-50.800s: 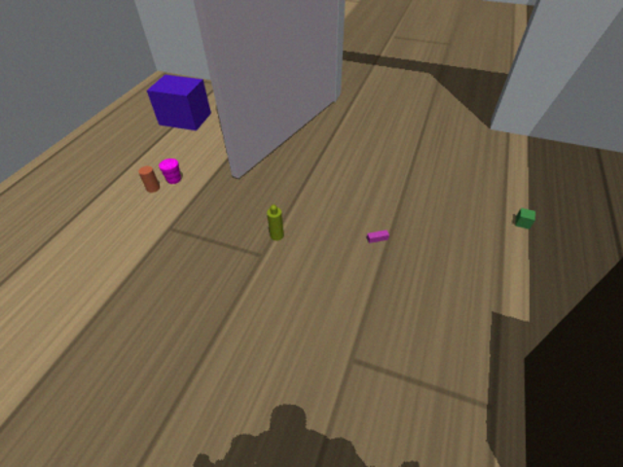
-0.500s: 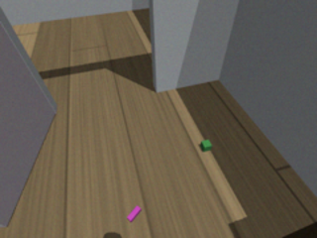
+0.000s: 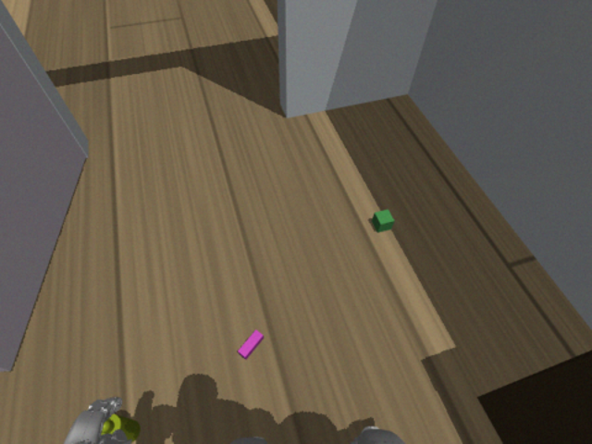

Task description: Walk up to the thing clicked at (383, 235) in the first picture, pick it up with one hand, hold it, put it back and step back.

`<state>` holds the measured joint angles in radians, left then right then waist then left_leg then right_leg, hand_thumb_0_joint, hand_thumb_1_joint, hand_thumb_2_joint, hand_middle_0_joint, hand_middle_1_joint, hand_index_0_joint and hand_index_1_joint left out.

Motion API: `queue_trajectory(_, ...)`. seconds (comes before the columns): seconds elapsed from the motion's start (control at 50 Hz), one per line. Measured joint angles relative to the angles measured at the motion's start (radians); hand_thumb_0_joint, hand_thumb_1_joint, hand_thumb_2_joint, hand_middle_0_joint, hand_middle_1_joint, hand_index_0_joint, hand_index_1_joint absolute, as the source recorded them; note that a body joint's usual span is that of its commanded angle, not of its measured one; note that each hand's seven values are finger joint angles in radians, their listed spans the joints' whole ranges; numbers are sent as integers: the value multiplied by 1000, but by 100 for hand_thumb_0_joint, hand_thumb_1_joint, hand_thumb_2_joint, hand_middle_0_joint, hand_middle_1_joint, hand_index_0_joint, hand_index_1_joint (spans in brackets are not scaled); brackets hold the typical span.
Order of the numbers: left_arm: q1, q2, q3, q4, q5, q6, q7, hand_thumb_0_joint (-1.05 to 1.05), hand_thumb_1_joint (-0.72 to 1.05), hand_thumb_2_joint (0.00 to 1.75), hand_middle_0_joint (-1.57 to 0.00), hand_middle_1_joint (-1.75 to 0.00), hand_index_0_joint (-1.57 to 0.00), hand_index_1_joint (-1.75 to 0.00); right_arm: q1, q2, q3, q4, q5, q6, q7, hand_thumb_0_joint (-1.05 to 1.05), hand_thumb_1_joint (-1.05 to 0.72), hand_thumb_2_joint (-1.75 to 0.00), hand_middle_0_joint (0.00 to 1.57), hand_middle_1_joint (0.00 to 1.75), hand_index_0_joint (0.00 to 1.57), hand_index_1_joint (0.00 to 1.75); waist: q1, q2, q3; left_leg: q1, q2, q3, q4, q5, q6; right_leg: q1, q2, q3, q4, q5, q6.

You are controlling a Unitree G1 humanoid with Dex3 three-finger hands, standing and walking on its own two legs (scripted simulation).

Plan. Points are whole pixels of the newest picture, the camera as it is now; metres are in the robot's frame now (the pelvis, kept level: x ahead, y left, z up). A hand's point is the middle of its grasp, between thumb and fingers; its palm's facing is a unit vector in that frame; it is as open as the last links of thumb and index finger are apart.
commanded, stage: step back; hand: left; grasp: from above
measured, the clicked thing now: (251, 344) +0.45 +0.17 -0.74
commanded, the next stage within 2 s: none
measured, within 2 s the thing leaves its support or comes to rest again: neither
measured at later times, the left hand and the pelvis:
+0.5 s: hand out of the picture +0.02 +0.24 -0.13, palm faces -0.08 -0.91 -0.41, open 7.4 cm; pelvis -0.09 -0.02 +0.01, yaw -5 degrees
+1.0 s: hand out of the picture -0.12 +0.28 -0.15, palm faces +0.00 -0.94 -0.35, open 7.4 cm; pelvis -0.22 +0.01 +0.02, yaw -2 degrees
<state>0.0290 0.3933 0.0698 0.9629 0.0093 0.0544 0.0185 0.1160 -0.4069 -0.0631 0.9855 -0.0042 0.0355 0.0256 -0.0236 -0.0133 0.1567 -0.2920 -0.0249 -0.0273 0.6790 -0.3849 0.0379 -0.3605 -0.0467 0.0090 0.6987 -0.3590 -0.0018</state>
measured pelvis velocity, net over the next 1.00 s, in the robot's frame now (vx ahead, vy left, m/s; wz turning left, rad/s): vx -0.22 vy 0.01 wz -0.04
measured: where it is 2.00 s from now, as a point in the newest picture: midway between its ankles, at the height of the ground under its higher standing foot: outside the picture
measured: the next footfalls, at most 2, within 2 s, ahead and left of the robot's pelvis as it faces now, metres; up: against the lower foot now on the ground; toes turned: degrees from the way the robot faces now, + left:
right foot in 0.38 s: -0.05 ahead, -0.13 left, +0.00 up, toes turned -1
left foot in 0.78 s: -0.13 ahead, +0.12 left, +0.00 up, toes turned -3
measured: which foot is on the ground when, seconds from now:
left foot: down 0.00-0.40, up 0.42-0.76, down 0.78-1.00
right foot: up 0.00-0.36, down 0.38-0.80, up 0.82-1.00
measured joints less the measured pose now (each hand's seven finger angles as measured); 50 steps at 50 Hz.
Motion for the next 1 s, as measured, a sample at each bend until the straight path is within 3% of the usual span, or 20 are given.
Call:
queue_trajectory(0.06,-25,19,8,-35,-3,8,15,0,91,90,-21,-30,-20,-30,17,37,10,-5,-13,-4,-7,0,-91,-90,20,30,21,30,3,-35,39,-1,-6,6,-11,29,3,-66,90,115,225,-181,-27)
queue_trajectory(0.1,-25,17,5,-46,-6,8,21,0,91,90,-21,-30,-20,-30,30,52,16,-16,-18,-1,-14,0,-90,-90,20,30,21,30,-2,-35,44,-2,0,2,-41,58,5,-95,141,141,336,-205,-33)
queue_trajectory(0.16,-3,5,-3,-61,-9,9,17,0,91,90,-21,-30,-20,-30,31,62,19,-38,-23,1,-27,0,-90,-90,20,30,21,30,2,-33,48,-1,6,20,-82,91,9,-108,164,150,428,-172,-24)
queue_trajectory(0.28,60,-13,-4,-66,-1,8,6,0,91,90,-21,-30,-20,-30,9,68,18,-105,-14,-13,-39,0,-90,-90,20,30,21,30,4,-17,57,-19,18,63,-72,108,10,-21,125,117,315,-160,14)
queue_trajectory(0.36,87,-16,3,-67,3,-5,-1,0,91,90,-21,-30,-20,-30,-10,57,23,-131,-10,-6,-35,0,-90,-90,20,30,21,30,12,-3,53,-60,31,86,-9,96,-7,76,78,67,57,-83,1)
queue_trajectory(0.42,92,-46,5,-57,14,-19,-3,0,91,90,-21,-30,-20,-30,-29,29,18,-117,5,10,-34,0,-90,-90,20,30,21,30,0,74,61,-89,66,35,58,86,-17,123,111,16,-38,-9,-19)
queue_trajectory(0.48,119,-49,-2,-79,18,-22,-12,0,91,90,-21,-30,-20,-30,-23,32,13,-97,10,27,-38,0,-90,-90,20,30,21,30,27,47,30,-143,-26,-37,279,-111,-30,100,80,37,-31,2,-34)
queue_trajectory(0.54,131,-56,1,-96,15,-19,-8,0,90,90,-21,-30,-20,-30,-7,18,17,-96,18,21,-36,0,-90,-90,20,30,21,30,36,31,7,-164,-91,-94,452,-124,-36,91,51,50,-90,53,-30)
queue_trajectory(0.58,124,-58,2,-111,17,-17,-5,0,90,90,-21,-30,-20,-30,8,5,18,-100,18,13,-40,0,-90,-90,20,30,21,30,35,35,-2,-159,-101,-121,487,-111,-45,76,44,41,-120,84,-25)
queue_trajectory(0.64,107,-58,0,-149,21,-24,2,0,90,90,-21,-30,-20,-30,23,-15,18,-102,16,9,-46,0,-90,-90,20,30,21,30,36,46,6,-112,-81,-122,412,-118,-59,50,42,24,-131,113,-21)
queue_trajectory(0.72,80,-47,-5,-191,19,-25,7,0,90,90,-21,-30,-20,-30,30,-16,14,-99,7,8,-47,0,-91,-90,20,30,21,30,32,44,32,-33,-29,-62,187,-120,-60,11,32,-11,-98,127,-10)
queue_trajectory(0.76,72,-34,-7,-202,13,-18,4,0,90,90,-21,-30,-20,-30,32,-8,14,-100,1,1,-41,0,-91,-90,20,30,21,30,27,32,39,18,-8,-29,35,-49,-48,-16,25,-25,-57,123,0)
queue_trajectory(0.8,62,-10,-3,-197,6,-4,2,0,90,90,-21,-30,-20,-30,25,22,13,-94,-11,-6,-37,0,-91,-90,20,30,21,30,36,-26,59,44,-32,4,-24,37,-23,-39,-3,-2,-7,116,7)
queue_trajectory(0.84,71,-4,5,-175,1,12,6,0,90,90,-21,-30,-20,-30,27,43,22,-100,-22,-6,-22,0,-91,-90,20,30,21,30,44,-48,54,37,-28,19,-16,40,-9,-70,44,63,93,-41,-10)
queue_trajectory(0.88,83,-8,7,-148,3,24,9,0,91,90,-21,-30,-20,-30,37,51,30,-105,-27,-9,-15,0,-90,-90,20,30,21,30,19,-26,36,23,-1,-10,-23,58,-3,-100,121,101,273,-160,-17)
queue_trajectory(0.94,116,-3,12,-138,-5,21,4,0,91,90,-21,-30,-20,-30,39,63,35,-106,-31,-4,-18,0,-90,-90,20,30,21,30,30,-29,6,16,22,-7,-91,117,-6,-123,179,150,476,-148,-24)
queue_trajectory(1.0,151,7,20,-133,-2,13,-2,0,91,90,-21,-30,-20,-30,21,66,31,-122,-26,-9,-22,0,-90,-90,20,30,21,30,44,-38,0,0,32,11,-134,165,-10,-95,178,169,538,-109,-1)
